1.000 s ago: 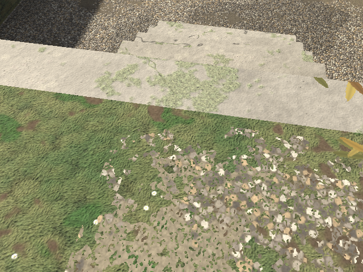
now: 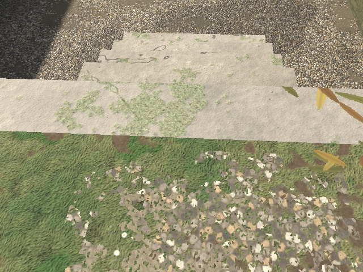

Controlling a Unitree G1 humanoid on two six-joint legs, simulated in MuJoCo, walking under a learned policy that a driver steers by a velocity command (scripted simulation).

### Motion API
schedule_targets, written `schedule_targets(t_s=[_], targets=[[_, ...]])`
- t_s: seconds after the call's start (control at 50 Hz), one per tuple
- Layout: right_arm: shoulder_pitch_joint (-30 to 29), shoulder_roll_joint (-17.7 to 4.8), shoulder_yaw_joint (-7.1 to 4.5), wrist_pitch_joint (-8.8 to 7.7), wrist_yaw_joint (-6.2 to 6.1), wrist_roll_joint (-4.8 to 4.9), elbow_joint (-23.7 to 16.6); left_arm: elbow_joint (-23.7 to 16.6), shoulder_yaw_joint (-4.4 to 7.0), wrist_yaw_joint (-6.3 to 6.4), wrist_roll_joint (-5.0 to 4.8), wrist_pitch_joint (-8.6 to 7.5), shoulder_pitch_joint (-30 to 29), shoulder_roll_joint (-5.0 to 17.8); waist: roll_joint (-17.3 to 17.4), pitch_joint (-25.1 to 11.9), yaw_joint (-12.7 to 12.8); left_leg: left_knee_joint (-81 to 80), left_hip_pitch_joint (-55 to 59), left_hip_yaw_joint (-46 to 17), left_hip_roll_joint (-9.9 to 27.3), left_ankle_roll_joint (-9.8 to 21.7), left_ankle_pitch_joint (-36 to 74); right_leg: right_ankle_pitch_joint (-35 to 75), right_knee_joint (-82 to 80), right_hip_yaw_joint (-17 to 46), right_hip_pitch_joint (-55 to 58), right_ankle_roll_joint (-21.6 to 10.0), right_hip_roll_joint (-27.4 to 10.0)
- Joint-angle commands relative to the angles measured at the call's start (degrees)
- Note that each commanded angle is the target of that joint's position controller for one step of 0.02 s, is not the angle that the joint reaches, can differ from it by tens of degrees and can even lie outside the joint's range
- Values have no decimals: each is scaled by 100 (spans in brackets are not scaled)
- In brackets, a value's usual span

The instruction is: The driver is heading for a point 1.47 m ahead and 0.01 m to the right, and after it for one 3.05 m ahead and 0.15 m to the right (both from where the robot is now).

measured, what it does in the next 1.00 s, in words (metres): steps on the spot: right foot, then left foot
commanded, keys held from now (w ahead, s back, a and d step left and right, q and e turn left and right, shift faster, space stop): e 0.34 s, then no key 0.24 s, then q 0.28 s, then w+q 0.14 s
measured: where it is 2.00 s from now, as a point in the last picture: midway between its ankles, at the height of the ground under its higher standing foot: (155, 246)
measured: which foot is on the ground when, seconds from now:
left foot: down 0.00-0.02, up 0.04-0.52, down 0.54-0.88, up 0.90-1.00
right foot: up 0.00-0.00, down 0.02-1.00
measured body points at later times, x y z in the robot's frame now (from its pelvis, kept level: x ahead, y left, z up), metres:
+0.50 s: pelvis +0.01 -0.02 +0.00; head +0.04 -0.04 +0.45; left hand +0.24 +0.21 -0.08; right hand +0.10 -0.33 -0.10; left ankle +0.05 +0.12 -0.72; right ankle +0.01 -0.12 -0.73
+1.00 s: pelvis +0.03 -0.01 +0.00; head +0.04 -0.01 +0.45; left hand +0.18 +0.25 -0.10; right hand +0.15 -0.31 -0.08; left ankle +0.03 +0.11 -0.68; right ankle -0.01 -0.13 -0.73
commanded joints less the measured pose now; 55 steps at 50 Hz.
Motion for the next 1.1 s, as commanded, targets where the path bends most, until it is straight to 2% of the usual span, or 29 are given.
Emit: schedule_targets(t_s=[0.02, 0.04, 0.06, 0.08, 0.1, 0.12, 0.14, 0.2, 0.3, 0.36, 0.46, 0.52, 0.54, 0.56, 0.58, 0.6, 0.62, 0.64, 0.66, 0.7, 0.72, 0.78, 0.86, 0.9, 0.92, 0.94, 0.96, 1.0, 1.1], targets=[[174, -755, -195, -102, 30, 72, -180, -288, 261, 15, 65, -25, 546, 680, 407, -865, 269, 544, 61, -235, 799, 581, 1934, 1503, -1616, -106, 1413, -360, 303], [242, -459, -110, -126, 66, -194, -307, -414, 439, 113, 89, -32, 733, 1386, -1088, -867, 175, 2225, -1460, 297, 198, -37, -381, 3530, -1841, 1874, 2409, -907, -1055], [-261, -388, -56, -172, 50, -273, -643, -577, 430, 69, 300, -122, 809, 1677, -1726, -1178, 381, 3516, -2527, -405, -513, -264, -2382, 4806, -1910, 3559, 2402, -2192, -2266], [-489, -651, -126, -173, 38, -142, -657, -587, 371, 20, 352, -229, 850, 1424, -959, -1322, 591, 4150, -2612, -934, -371, -244, -2187, 4183, -2044, 3314, 2300, -2337, -2108], [-494, -702, -147, -148, 19, -57, -617, -575, 319, 30, 294, -300, 591, 1254, -773, -992, 391, 4170, -2670, -984, -275, -169, -1652, 3607, -2023, 2769, 2038, -1988, -1715], [-379, -713, -173, -115, -36, -93, -484, -596, 296, 79, 183, -295, 309, 1113, -508, -833, 237, 3945, -2664, -1005, -182, -169, -1158, 3010, -2020, 2424, 1839, -1648, -1374], [-342, -778, -203, -75, -78, -137, -451, -642, 243, 121, 103, -262, 114, 990, -576, -753, 148, 3734, -2519, -1033, -139, -196, -842, 2805, -2054, 2249, 1606, -1488, -1202], [-178, -612, -178, -77, -40, -112, -403, -708, 210, 204, 142, -200, 117, 934, -713, -883, 53, 3561, -2077, -956, -351, -274, -314, 2622, -2140, 2084, 1323, -1457, -918], [-526, -479, -109, -135, -20, -95, -493, -731, 256, 314, 107, -142, 304, 1008, -833, -808, 216, 2224, -2028, -1107, -462, -370, -96, 1624, -2155, 2460, 1474, -1415, -795], [-565, -492, -100, -186, 36, -65, -485, -785, 274, 313, 130, -99, 268, 1037, -931, -754, 256, 1695, -1691, -1122, -509, -354, -164, 1203, -2143, 2682, 1293, -1418, -761], [-509, -495, -71, -285, 156, -24, -493, -793, 204, 245, 162, -42, 260, 926, -1002, -840, 344, 945, -938, -974, -494, -217, -359, 1894, -1876, 2935, 1262, -1459, -774], [-192, -399, -40, -359, 248, -62, -406, -783, 119, 247, 95, -10, 132, 771, -870, -812, 64, -710, 63, -847, -451, 17, 800, 2016, -1608, 2822, 1059, -1164, -503], [-146, -578, -60, -376, 246, -153, -434, -751, 73, 251, 137, -35, 325, 637, -588, -868, 126, -901, 602, -1196, 1, 186, 1452, 1409, -1417, 2638, 745, -872, -302], [-181, -940, -105, -357, 214, -254, -524, -749, 6, 236, 252, -86, 624, 433, 490, -960, 409, -962, 989, -2072, 923, 619, 2586, 113, -599, 1926, 300, -534, 281], [-346, -814, -44, -342, 220, -344, -421, -838, 44, 234, 208, -124, 526, 522, 1368, -679, 537, -1108, 405, -2754, 1443, 1407, 2747, -880, -412, 1233, 81, -251, 630], [-594, -402, 84, -370, 235, -297, -539, -730, 95, 254, 276, -141, 495, 740, 1063, -630, 427, -1206, 212, -2730, 1400, 1551, 2453, -1055, -109, 1155, 335, -22, 376], [-664, -302, 134, -378, 238, -243, -509, -706, 89, 252, 293, -150, 383, 636, 957, -643, 430, -1122, 263, -2513, 1101, 1333, 2181, -690, -337, 1056, 451, 53, 281], [-722, -331, 149, -376, 252, -169, -484, -596, 30, 250, 328, -136, 411, 373, 838, -636, 479, -994, 232, -2162, 729, 1040, 1907, -135, -960, 1009, 763, 100, 197], [-679, -425, 124, -371, 257, -87, -455, -594, 10, 226, 362, -134, 339, 302, 821, -561, 416, -898, 134, -2000, 509, 802, 1738, 644, -1418, 1026, 1081, 108, 165], [-377, -608, 92, -356, 276, -98, -427, -641, 41, 192, 312, -133, 238, 423, 619, -499, 316, -803, -154, -1896, 251, 563, 1352, 1288, -1460, 949, 1515, 20, 127], [-196, -735, 58, -349, 293, -90, -481, -608, 106, 208, 278, -126, 220, 638, 361, -402, 153, -869, -367, -1861, 141, 523, 988, 1066, -1198, 841, 1443, -129, 183], [-475, -787, 31, -299, 282, -8, -667, -638, 151, 250, 283, -178, 340, 558, 422, -320, 286, -580, -390, -1993, 99, 604, 1023, 926, -1117, 675, 1194, -228, 185], [-412, -753, -33, -182, 217, 61, -875, -658, 249, 281, 236, -228, 470, 578, -149, -527, 226, 130, -648, -1893, -215, 558, 1291, 1162, -1226, 787, 1317, -399, -55], [-352, -448, 36, -136, 223, 59, -946, -634, 287, 281, 257, -220, 820, 665, -919, -661, 340, 1036, -1486, -1210, -741, 305, -389, -239, -1929, 1708, 1824, -934, -779], [-411, -414, 42, -142, 254, 85, -1026, -638, 321, 288, 223, -252, 895, 839, -1451, -533, 391, 1905, -2068, -793, -792, 265, -1175, -978, -2467, 2707, 1919, -1447, -1591], [-704, -578, -7, -159, 279, 88, -1161, -639, 316, 307, 243, -337, 1098, 884, -1304, -260, 585, 2976, -2686, -906, -414, 239, -1569, -1299, -2801, 3357, 1838, -1810, -2129], [-729, -633, -54, -162, 301, 114, -1196, -603, 294, 334, 235, -418, 1100, 869, -851, -81, 506, 3507, -3017, -1066, -219, 257, -1446, -1467, -2831, 3356, 1782, -1824, -2205], [-606, -503, -9, -157, 341, 105, -1151, -598, 285, 356, 117, -484, 830, 861, -661, 41, 389, 3252, -3154, -1034, 25, 224, -923, -1373, -2926, 2554, 1857, -1454, -1849], [-455, -349, 95, -207, 506, 65, -1093, -507, 350, 219, 57, -513, 604, 1060, -854, -197, 361, 1601, -1142, -256, -55, 197, -416, -171, -2879, 602, 934, -1032, -1185]])
Keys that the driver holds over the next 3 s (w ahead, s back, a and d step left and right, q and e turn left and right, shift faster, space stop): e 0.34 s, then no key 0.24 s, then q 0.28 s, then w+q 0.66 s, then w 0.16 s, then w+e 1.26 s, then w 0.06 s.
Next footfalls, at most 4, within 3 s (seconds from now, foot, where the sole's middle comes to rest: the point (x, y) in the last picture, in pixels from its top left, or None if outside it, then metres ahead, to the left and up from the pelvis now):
0.02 right None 0.04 -0.13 -0.77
0.54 left None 0.09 0.10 -0.77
1.20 left None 0.15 0.13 -0.77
1.68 right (194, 254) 0.51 -0.01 -0.77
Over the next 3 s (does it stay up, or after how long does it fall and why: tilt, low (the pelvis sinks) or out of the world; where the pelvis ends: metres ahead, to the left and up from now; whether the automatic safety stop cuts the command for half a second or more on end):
stays up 1.04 0.06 0.00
